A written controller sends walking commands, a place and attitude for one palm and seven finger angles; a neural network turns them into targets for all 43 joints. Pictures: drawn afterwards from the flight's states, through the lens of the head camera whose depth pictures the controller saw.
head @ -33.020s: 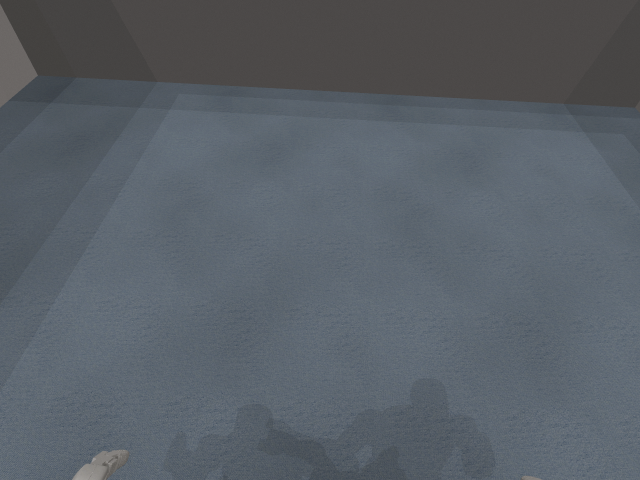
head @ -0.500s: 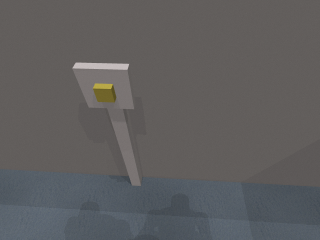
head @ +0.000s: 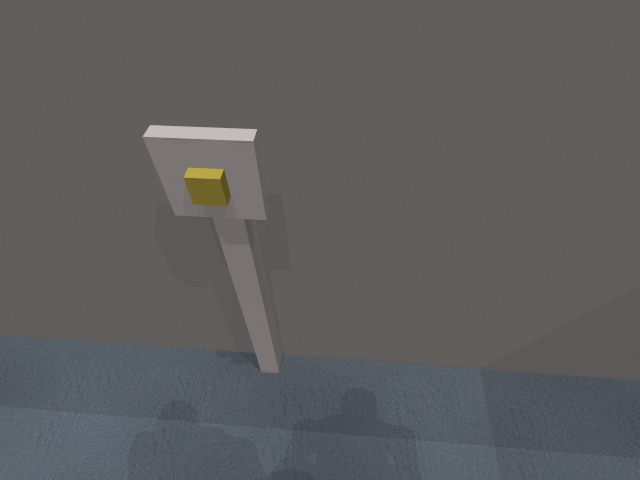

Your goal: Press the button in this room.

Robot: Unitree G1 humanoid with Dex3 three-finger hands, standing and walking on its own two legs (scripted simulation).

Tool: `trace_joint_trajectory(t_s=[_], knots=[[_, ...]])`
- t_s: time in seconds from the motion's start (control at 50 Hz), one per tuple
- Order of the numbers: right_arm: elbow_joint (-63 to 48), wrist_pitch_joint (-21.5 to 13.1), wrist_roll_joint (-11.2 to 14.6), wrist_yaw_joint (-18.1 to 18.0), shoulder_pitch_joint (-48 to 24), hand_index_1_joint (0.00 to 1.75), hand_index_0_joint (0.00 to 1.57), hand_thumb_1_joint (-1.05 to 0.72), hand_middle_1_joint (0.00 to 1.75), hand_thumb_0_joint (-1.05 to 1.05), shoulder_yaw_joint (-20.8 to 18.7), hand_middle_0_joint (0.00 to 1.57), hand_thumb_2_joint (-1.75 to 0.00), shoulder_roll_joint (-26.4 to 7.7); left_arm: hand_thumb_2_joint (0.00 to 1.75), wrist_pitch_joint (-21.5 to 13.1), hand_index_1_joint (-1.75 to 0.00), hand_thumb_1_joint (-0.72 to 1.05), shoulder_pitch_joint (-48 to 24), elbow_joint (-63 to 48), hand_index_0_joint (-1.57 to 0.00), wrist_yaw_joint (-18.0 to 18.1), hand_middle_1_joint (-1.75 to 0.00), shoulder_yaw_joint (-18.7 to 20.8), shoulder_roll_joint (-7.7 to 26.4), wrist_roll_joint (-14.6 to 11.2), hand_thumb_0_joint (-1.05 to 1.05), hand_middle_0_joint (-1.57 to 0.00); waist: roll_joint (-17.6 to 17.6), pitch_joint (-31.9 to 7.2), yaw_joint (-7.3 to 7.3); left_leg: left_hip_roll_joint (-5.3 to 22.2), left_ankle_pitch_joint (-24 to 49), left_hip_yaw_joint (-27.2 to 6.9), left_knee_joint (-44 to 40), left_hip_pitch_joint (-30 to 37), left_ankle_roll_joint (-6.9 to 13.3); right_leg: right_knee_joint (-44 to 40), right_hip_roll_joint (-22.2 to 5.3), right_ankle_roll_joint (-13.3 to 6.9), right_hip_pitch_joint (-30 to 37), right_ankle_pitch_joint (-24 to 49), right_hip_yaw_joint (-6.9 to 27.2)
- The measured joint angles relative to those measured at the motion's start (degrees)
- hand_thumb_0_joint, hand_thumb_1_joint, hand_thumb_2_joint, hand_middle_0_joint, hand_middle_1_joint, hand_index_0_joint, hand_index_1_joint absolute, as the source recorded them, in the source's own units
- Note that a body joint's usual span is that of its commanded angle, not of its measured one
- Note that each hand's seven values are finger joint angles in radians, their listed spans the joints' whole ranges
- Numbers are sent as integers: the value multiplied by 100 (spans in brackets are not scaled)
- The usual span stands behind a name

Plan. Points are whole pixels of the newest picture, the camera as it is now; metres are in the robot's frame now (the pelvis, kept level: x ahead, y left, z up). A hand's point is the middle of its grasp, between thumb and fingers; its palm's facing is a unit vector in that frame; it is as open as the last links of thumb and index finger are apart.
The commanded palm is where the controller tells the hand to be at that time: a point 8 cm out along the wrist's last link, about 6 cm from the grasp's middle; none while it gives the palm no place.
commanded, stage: look again from close up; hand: left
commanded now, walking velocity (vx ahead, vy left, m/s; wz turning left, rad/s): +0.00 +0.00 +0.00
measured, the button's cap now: (208, 185) +0.51 +0.21 +0.07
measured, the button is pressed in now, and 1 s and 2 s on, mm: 0 0 0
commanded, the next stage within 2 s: raise the hand and make a fist in 0.22 s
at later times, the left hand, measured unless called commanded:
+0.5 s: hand (159, 468) +0.15 +0.21 -0.05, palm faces +0.23 -0.95 -0.19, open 6.9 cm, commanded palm +0.08 +0.23 -0.06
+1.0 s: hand out of the picture +0.13 +0.19 +0.01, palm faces -0.09 -0.99 -0.06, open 3.7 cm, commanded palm +0.09 +0.26 -0.01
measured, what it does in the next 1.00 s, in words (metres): lowers itself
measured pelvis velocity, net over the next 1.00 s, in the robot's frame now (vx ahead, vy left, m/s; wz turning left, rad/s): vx -0.08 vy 0.04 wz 0.05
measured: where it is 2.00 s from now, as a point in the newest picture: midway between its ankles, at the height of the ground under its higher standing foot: outside the picture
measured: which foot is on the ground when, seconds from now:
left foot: down 0.00-1.00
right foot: down 0.00-1.00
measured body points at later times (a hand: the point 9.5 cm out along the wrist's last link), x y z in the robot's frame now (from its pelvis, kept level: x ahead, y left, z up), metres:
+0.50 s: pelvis -0.02 +0.02 -0.01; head -0.02 -0.01 +0.44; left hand +0.13 +0.26 -0.03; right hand +0.06 -0.24 -0.14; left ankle -0.07 +0.14 -0.74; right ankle -0.02 -0.08 -0.74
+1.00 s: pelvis -0.08 +0.04 -0.08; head -0.03 +0.05 +0.37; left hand +0.12 +0.24 +0.01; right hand +0.14 -0.14 -0.14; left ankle -0.07 +0.14 -0.74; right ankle -0.03 -0.08 -0.74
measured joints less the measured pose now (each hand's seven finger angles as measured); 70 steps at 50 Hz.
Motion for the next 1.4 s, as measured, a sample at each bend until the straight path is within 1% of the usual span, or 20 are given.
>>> trace_joint_trajectory(t_s=[0.34, 0.38, 0.44, 0.48, 0.52, 0.58, 0.64, 0.7, 0.8, 0.86, 0.92, 0.96, 1.0, 1.06, 1.1, 1.14, 1.18, 1.26, 1.32, 1.4], knots=[[1, 23, 16, 23, 33, 30, 20, -91, 30, 0, -26, 20, -90, 17, 90, -33, -30, 92, 95, 25, -20, 37, -30, -14, -70, 9, 1, -20, -21, 7, 12, 50, 27, 22, 201, -176, 23, -75, 35, 17, -49, 99, -10], [-491, -267, 99, -82, 195, 30, 20, -91, 30, 1, 28, 20, -90, -98, 90, 432, -30, 95, 741, -1850, -20, 147, -30, -7, 28, -399, 3, -21, 16, 93, 68, 59, -48, 33, 316, -211, 99, 42, 56, 33, -134, 99, 53], [-979, -942, 275, -248, 345, 30, 20, -92, 30, 2, -102, 20, -90, -413, 90, 97, -33, 97, 1161, -3905, -22, 459, -33, 5, 146, -757, 5, -23, 192, -79, 35, -49, -126, -45, 420, -367, 94, 228, -71, 83, -283, 16, -9], [-1315, -1210, 314, -285, 226, 30, 20, -92, 30, 2, -191, 20, -90, -635, 90, -144, -36, 97, 1053, -4840, -25, 449, -36, 44, 133, -934, 4, -25, 299, -222, -52, -139, -142, -107, 615, -600, 155, 418, -180, 142, -480, -37, -61], [-1703, -1394, 266, -263, 2, 30, 20, -92, 30, 2, -274, 20, -90, -795, 90, -627, -39, 96, 737, -5351, -28, 297, -39, 109, 82, -981, 4, -28, 323, -410, -153, -213, -207, -135, 930, -991, 207, 746, -281, 182, -861, -123, -80], [-2305, -1538, 192, -104, -401, 30, 20, -92, 30, 2, -385, 20, -90, -840, 90, -1561, -46, 94, 322, -5655, -33, -278, -46, 216, -109, -1142, 2, -34, 125, -676, -195, -252, -380, -46, 1508, -1677, 228, 1385, -359, 196, -1615, -294, 24], [-2915, -1514, 154, 163, -713, 30, 20, -91, 30, 2, -476, 20, -90, -799, 90, -2459, -54, 93, 407, -5771, -40, -1183, -54, 199, -316, -1254, 1, -41, -183, -776, -169, -219, -608, 45, 2118, -2231, 217, 1992, -362, 167, -2215, -469, 127], [-3478, -1339, 137, 304, -894, 30, 20, -91, 30, 1, -536, 20, -90, -798, 90, -2818, -62, 92, 848, -5838, -48, -1704, -62, 146, -299, -1082, 1, -49, -422, -797, -77, -193, -850, 55, 2735, -2717, 236, 2563, -373, 147, -2695, -670, 152], [-4103, -1070, 140, 261, -978, 30, 20, -91, 30, 1, -506, 20, -90, -811, 90, -2561, -77, 90, 1512, -6127, -63, -1372, -77, 230, 32, -981, 1, -63, -442, -677, 178, -173, -1112, -124, 3543, -3382, 269, 3166, -413, 149, -3202, -873, -7], [-4134, -1065, 107, 190, -948, 30, 20, -91, 30, 1, -329, 20, -90, -714, 90, -2713, -86, 90, 1589, -6615, -71, -1108, -86, 410, 213, -1066, 2, -72, -314, -664, 280, -155, -1210, -286, 3922, -3746, 280, 3376, -420, 147, -3429, -924, -161], [-3962, -1123, 104, 160, -883, 30, 20, -91, 30, 1, -60, 20, -90, -590, 90, -2931, -95, 90, 1266, -7103, -79, -1181, -95, 376, 246, -1214, 2, -79, -110, -655, 301, -152, -1264, -423, 4183, -3987, 304, 3481, -427, 166, -3546, -931, -291], [-3823, -1126, 131, 148, -806, 30, 20, -90, 30, 1, 120, 20, -90, -479, 90, -2851, -101, 91, 883, -7290, -84, -1404, -101, 237, 236, -1229, 2, -85, 7, -647, 261, -154, -1267, -455, 4255, -4059, 326, 3488, -429, 188, -3577, -906, -321], [-3722, -1057, 184, 140, -677, 30, 20, -90, 30, 1, 265, 20, -90, -344, 90, -2503, -107, 91, 555, -7304, -89, -1647, -107, 114, 269, -1152, 2, -90, 71, -659, 177, -150, -1238, -418, 4210, -4046, 351, 3426, -419, 214, -3572, -851, -285], [-3692, -859, 275, 109, -399, 30, 20, -90, 30, 1, 372, 21, -90, -194, 90, -1581, -115, 90, 398, -7174, -98, -1826, -115, 57, 364, -1098, 1, -98, 103, -668, -10, -158, -1145, -283, 3938, -3840, 392, 3208, -409, 257, -3442, -741, -156], [-3700, -752, 305, 56, -213, 30, 21, -90, 30, 2, 367, 21, -90, -163, 90, -1044, -121, 90, 541, -7158, -103, -1702, -121, 136, 373, -1193, 1, -104, 91, -651, -117, -166, -1073, -174, 3686, -3614, 410, 3017, -400, 282, -3283, -666, -52], [-3703, -713, 311, 2, -40, 30, 21, -90, 30, 2, 306, 21, -90, -186, 90, -803, -127, 90, 805, -7247, -109, -1424, -127, 298, 337, -1313, 1, -109, 57, -640, -163, -164, -1014, -91, 3457, -3402, 418, 2833, -381, 297, -3122, -604, 26], [-3699, -750, 290, -29, 121, 30, 21, -90, 30, 2, 208, 21, -90, -258, 90, -880, -133, 90, 1074, -7396, -114, -1109, -133, 484, 306, -1371, 2, -114, 26, -643, -149, -163, -979, -61, 3302, -3259, 421, 2691, -368, 305, -2995, -567, 52], [-3610, -945, 216, -12, 255, 30, 20, -90, 30, 2, 49, 21, -90, -529, 90, -1564, -141, 90, 1290, -7612, -121, -816, -141, 759, 405, -1273, 2, -122, 9, -632, -69, -182, -991, -145, 3273, -3236, 423, 2622, -384, 311, -2912, -593, -30], [-3525, -1097, 225, 12, 157, 30, 20, -90, 30, 2, -8, 20, -90, -754, 90, -1913, -145, 91, 1171, -7584, -125, -1053, -145, 724, 459, -1282, 2, -126, 64, -602, -51, -201, -1044, -230, 3362, -3297, 429, 2661, -408, 321, -2914, -650, -110], [-3501, -1219, 296, -34, -69, 30, 20, -90, 30, 2, -55, 20, -90, -830, 90, -1702, -148, 91, 939, -7365, -127, -1570, -148, 566, 523, -1312, 1, -128, 77, -633, -71, -193, -1074, -237, 3313, -3242, 427, 2603, -394, 336, -2856, -672, -116]])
